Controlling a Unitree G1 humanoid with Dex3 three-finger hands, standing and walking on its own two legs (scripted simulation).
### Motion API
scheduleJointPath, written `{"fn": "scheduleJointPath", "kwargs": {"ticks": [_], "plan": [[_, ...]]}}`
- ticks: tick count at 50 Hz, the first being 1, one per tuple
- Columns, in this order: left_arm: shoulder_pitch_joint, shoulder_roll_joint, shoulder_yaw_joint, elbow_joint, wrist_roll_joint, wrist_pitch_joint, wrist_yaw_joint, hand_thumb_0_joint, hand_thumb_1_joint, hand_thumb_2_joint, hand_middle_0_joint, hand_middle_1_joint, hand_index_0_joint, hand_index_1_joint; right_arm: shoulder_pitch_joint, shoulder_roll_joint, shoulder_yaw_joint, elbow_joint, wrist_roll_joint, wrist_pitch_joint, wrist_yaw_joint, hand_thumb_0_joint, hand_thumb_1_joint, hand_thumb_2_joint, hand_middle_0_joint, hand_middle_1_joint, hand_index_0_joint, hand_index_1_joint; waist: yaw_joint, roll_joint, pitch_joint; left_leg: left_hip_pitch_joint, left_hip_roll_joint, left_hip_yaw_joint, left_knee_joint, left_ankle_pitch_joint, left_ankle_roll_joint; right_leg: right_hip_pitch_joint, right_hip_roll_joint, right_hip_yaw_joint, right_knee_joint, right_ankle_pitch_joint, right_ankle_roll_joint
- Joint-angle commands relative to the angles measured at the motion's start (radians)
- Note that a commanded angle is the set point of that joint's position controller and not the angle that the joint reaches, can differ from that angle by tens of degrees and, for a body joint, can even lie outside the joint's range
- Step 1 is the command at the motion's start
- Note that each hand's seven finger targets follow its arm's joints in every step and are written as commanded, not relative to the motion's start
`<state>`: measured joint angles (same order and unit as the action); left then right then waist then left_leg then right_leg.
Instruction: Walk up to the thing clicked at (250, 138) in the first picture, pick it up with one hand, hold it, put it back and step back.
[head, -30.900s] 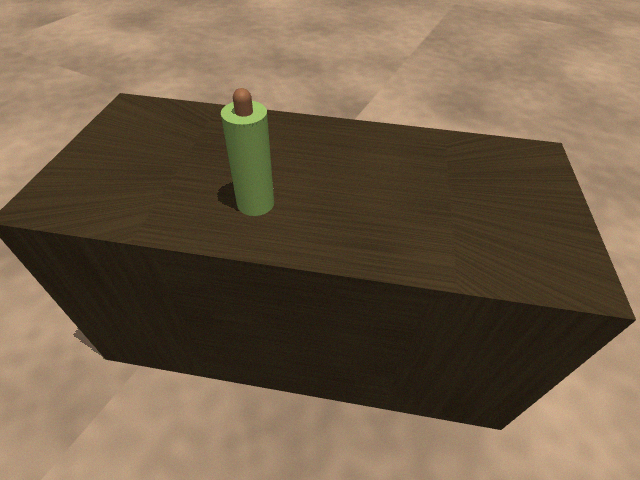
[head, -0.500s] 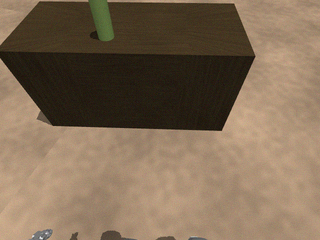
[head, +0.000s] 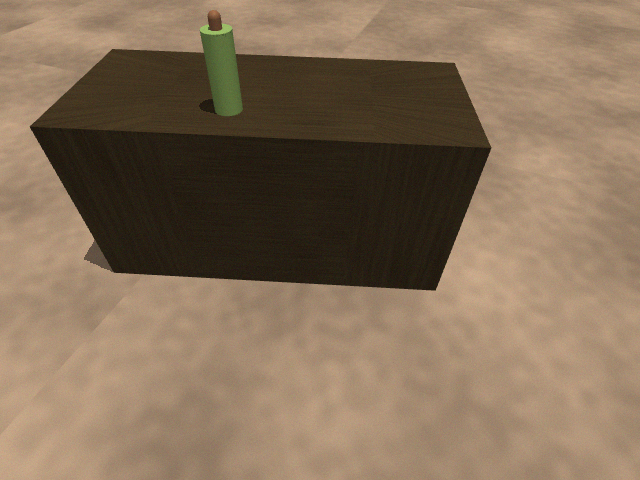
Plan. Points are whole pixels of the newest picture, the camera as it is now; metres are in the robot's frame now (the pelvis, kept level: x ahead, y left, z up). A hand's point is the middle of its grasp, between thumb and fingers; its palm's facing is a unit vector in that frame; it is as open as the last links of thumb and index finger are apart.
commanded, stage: step back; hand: left
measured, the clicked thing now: (221, 64) +1.14 +0.29 +0.02
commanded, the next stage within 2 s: stand in 0.54 s
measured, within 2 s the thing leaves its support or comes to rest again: neither
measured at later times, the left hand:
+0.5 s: hand out of the picture +0.16 +0.26 -0.15, palm faces -0.04 -0.93 -0.37, open 7.4 cm
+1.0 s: hand out of the picture +0.14 +0.25 -0.14, palm faces -0.05 -0.94 -0.33, open 7.4 cm
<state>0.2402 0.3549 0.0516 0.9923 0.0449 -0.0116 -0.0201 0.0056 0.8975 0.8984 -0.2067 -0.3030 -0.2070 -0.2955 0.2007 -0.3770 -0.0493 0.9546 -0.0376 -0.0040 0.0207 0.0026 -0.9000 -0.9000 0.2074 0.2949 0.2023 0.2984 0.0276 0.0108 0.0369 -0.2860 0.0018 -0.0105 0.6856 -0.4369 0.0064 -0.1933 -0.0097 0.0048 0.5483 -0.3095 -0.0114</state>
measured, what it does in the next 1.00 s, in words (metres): stands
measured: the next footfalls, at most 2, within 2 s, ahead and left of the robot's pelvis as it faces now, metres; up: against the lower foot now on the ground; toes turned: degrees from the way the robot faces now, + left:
none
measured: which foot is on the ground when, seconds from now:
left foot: down 0.00-1.00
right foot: down 0.00-1.00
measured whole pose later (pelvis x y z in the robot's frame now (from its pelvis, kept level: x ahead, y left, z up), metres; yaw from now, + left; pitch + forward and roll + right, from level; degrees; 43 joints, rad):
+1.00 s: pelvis +0.04 +0.00 +0.02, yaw -2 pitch -3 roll +0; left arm 0.07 0.35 0.00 1.12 0.01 -0.02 0.00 0.00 0.90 0.90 -0.20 -0.30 -0.20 -0.30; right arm 0.05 -0.34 0.00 1.11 -0.01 -0.01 0.01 0.00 -0.90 -0.90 0.21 0.29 0.20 0.30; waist -0.01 0.00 0.06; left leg -0.09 0.03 0.03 0.33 -0.18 -0.02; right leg -0.08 -0.01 -0.01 0.33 -0.19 0.01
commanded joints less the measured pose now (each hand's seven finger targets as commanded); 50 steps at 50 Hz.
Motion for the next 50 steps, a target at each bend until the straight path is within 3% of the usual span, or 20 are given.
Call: {"fn": "scheduleJointPath", "kwargs": {"ticks": [1,3,4,5,6,7,11,13,15,16,17,18,20,22,23,25,29,33,44,50], "plan": [[-0.139,0.260,0.049,-0.103,-0.006,-0.030,0.010,0.000,0.900,0.900,-0.200,-0.300,-0.200,-0.300,0.001,-0.153,-0.051,-0.038,0.001,-0.038,-0.008,0.000,-0.900,-0.900,0.200,0.300,0.200,0.300,-0.035,-0.152,0.051,0.109,-0.012,0.031,-0.163,0.102,0.013,-0.194,-0.167,0.207,-0.232,-0.223,-0.110],[-0.126,0.227,0.031,-0.102,-0.008,-0.023,0.006,0.000,0.900,0.900,-0.200,-0.300,-0.200,-0.300,0.023,-0.169,-0.056,-0.031,-0.003,-0.047,-0.017,0.000,-0.900,-0.900,0.200,0.300,0.200,0.300,-0.054,-0.117,0.025,0.199,0.027,-0.040,-0.271,0.092,0.023,-0.232,-0.127,0.143,-0.127,-0.127,-0.082],[-0.115,0.183,0.017,-0.108,-0.019,-0.021,0.003,0.000,0.900,0.900,-0.200,-0.300,-0.200,-0.300,0.028,-0.213,-0.063,-0.028,-0.007,-0.052,-0.021,0.000,-0.900,-0.900,0.200,0.300,0.200,0.300,-0.052,0.017,0.013,0.218,0.154,-0.240,-0.359,-0.009,0.060,-0.296,-0.063,0.089,-0.024,-0.127,-0.043],[-0.119,0.182,0.020,-0.094,-0.031,-0.017,0.006,0.000,0.900,0.900,-0.200,-0.300,-0.200,-0.300,0.011,-0.261,-0.070,-0.027,-0.004,-0.053,-0.021,0.000,-0.900,-0.900,0.200,0.300,0.200,0.300,-0.045,0.086,0.018,0.154,0.269,-0.411,-0.453,-0.236,0.142,-0.282,0.021,0.003,0.125,-0.178,-0.019],[-0.119,0.231,0.035,-0.089,-0.021,-0.014,0.011,0.000,0.900,0.900,-0.200,-0.300,-0.200,-0.300,-0.004,-0.298,-0.081,-0.034,-0.005,-0.051,-0.019,0.000,-0.900,-0.900,0.200,0.300,0.200,0.300,-0.052,0.080,0.055,0.061,0.336,-0.467,-0.497,-0.311,0.202,-0.255,-0.012,0.022,0.236,-0.203,-0.015],[-0.099,0.234,0.039,-0.087,-0.022,-0.018,0.010,0.000,0.900,0.900,-0.200,-0.300,-0.200,-0.300,-0.031,-0.293,-0.082,-0.040,-0.006,-0.051,-0.019,0.000,-0.900,-0.900,0.200,0.300,0.200,0.300,-0.035,0.080,0.076,0.043,0.339,-0.440,-0.492,-0.254,0.215,-0.237,-0.027,0.034,0.255,-0.203,-0.017],[-0.083,0.198,0.033,-0.082,-0.028,-0.039,0.013,0.000,0.900,0.900,-0.200,-0.300,-0.200,-0.300,-0.022,-0.237,-0.068,-0.030,-0.007,-0.058,-0.022,0.000,-0.900,-0.900,0.200,0.300,0.200,0.300,-0.027,0.159,-0.005,0.165,0.238,-0.228,-0.324,0.389,0.147,-0.169,-0.032,0.013,0.054,-0.139,-0.024],[-0.031,0.179,0.032,-0.051,-0.030,-0.051,0.022,0.000,0.900,0.900,-0.200,-0.300,-0.200,-0.300,-0.075,-0.213,-0.055,-0.038,0.011,-0.044,-0.021,0.000,-0.900,-0.900,0.200,0.300,0.200,0.300,0.015,0.164,-0.065,0.137,0.172,-0.092,-0.190,0.615,0.095,0.015,-0.012,-0.023,-0.164,0.112,-0.022],[0.038,0.252,0.056,-0.016,-0.025,-0.055,0.040,0.000,0.900,0.900,-0.200,-0.300,-0.200,-0.300,-0.086,-0.147,-0.036,-0.061,0.033,-0.037,-0.026,0.000,-0.900,-0.900,0.200,0.300,0.200,0.300,0.036,-0.008,-0.146,-0.032,0.071,-0.009,-0.010,0.510,0.019,0.232,-0.116,0.154,-0.126,0.422,-0.066],[0.017,0.297,0.062,-0.026,-0.023,-0.053,0.043,0.000,0.900,0.900,-0.200,-0.300,-0.200,-0.300,-0.091,-0.125,-0.028,-0.072,0.030,-0.031,-0.029,0.000,-0.900,-0.900,0.200,0.300,0.200,0.300,0.031,-0.070,-0.125,-0.125,0.016,0.016,0.019,0.250,-0.010,0.222,-0.236,0.301,-0.169,0.323,-0.137],[-0.076,0.329,0.059,-0.053,-0.024,-0.049,0.038,0.000,0.900,0.900,-0.200,-0.300,-0.200,-0.300,-0.061,-0.136,-0.035,-0.052,0.023,-0.021,-0.032,0.000,-0.900,-0.900,0.200,0.300,0.200,0.300,0.005,-0.114,-0.092,-0.067,0.015,0.025,0.058,-0.066,-0.006,0.087,-0.334,0.350,-0.190,0.190,-0.211],[-0.148,0.323,0.055,-0.075,-0.018,-0.044,0.034,0.000,0.900,0.900,-0.200,-0.300,-0.200,-0.300,-0.022,-0.153,-0.041,-0.026,0.013,-0.020,-0.032,0.000,-0.900,-0.900,0.200,0.300,0.200,0.300,-0.026,-0.133,-0.046,-0.025,0.032,0.008,0.053,-0.104,0.000,0.000,-0.338,0.348,-0.174,0.131,-0.233],[-0.189,0.270,0.040,-0.085,-0.021,-0.036,0.033,0.000,0.900,0.900,-0.200,-0.300,-0.200,-0.300,-0.007,-0.159,-0.039,0.003,0.012,-0.030,-0.026,0.000,-0.900,-0.900,0.200,0.300,0.200,0.300,-0.054,-0.114,-0.013,0.042,0.043,0.006,-0.158,0.045,0.012,-0.055,-0.235,0.201,-0.136,0.157,-0.146],[-0.189,0.223,0.028,-0.079,-0.032,-0.039,0.035,0.000,0.900,0.900,-0.200,-0.300,-0.200,-0.300,0.003,-0.188,-0.051,0.028,0.013,-0.044,-0.027,0.000,-0.900,-0.900,0.200,0.300,0.200,0.300,-0.047,-0.060,-0.066,0.146,0.114,-0.082,-0.248,0.463,0.039,-0.043,-0.122,0.063,-0.009,0.408,-0.046],[-0.183,0.220,0.028,-0.072,-0.038,-0.036,0.034,0.000,0.900,0.900,-0.200,-0.300,-0.200,-0.300,0.010,-0.195,-0.053,0.029,0.014,-0.049,-0.032,0.000,-0.900,-0.900,0.200,0.300,0.200,0.300,-0.037,-0.054,-0.097,0.162,0.143,-0.116,-0.253,0.565,0.059,-0.023,-0.085,0.036,0.045,0.423,-0.023],[-0.158,0.217,0.024,-0.062,-0.041,-0.030,0.029,0.000,0.900,0.900,-0.200,-0.300,-0.200,-0.300,-0.057,-0.226,-0.049,0.022,0.020,-0.050,-0.033,0.000,-0.900,-0.900,0.200,0.300,0.200,0.300,-0.008,-0.015,-0.100,0.137,0.194,-0.146,-0.229,0.548,0.112,-0.011,-0.047,0.009,0.018,0.223,-0.015],[-0.153,0.213,0.006,-0.012,-0.050,-0.034,0.034,0.000,0.900,0.900,-0.200,-0.300,-0.200,-0.300,-0.070,-0.195,-0.027,0.046,0.038,-0.045,-0.038,0.000,-0.900,-0.900,0.200,0.300,0.200,0.300,-0.028,0.007,-0.114,0.173,0.129,-0.053,-0.226,0.715,0.027,0.101,-0.124,0.079,-0.048,0.589,-0.037],[-0.170,0.205,-0.001,0.003,-0.049,-0.023,0.039,0.000,0.900,0.900,-0.200,-0.300,-0.200,-0.300,-0.098,-0.196,-0.020,0.066,0.036,-0.044,-0.043,0.000,-0.900,-0.900,0.200,0.300,0.200,0.300,-0.025,0.023,-0.143,0.242,0.139,-0.043,-0.249,0.824,0.018,0.127,-0.111,0.052,-0.070,0.610,-0.030],[-0.221,0.199,-0.012,0.050,-0.040,-0.027,0.031,0.000,0.900,0.900,-0.200,-0.300,-0.200,-0.300,-0.180,-0.175,-0.001,0.090,0.036,-0.033,-0.032,0.000,-0.900,-0.900,0.200,0.300,0.200,0.300,-0.037,0.010,-0.115,0.255,0.142,-0.034,-0.363,0.571,0.004,0.145,-0.124,0.069,-0.224,0.450,-0.006],[-0.218,0.208,-0.013,0.072,-0.035,-0.030,0.028,0.000,0.900,0.900,-0.200,-0.300,-0.200,-0.300,-0.197,-0.168,0.001,0.105,0.033,-0.026,-0.023,0.000,-0.900,-0.900,0.200,0.300,0.200,0.300,-0.035,-0.022,-0.050,0.230,0.134,-0.045,-0.411,0.366,0.002,0.077,-0.122,0.078,-0.298,0.256,0.000]]}}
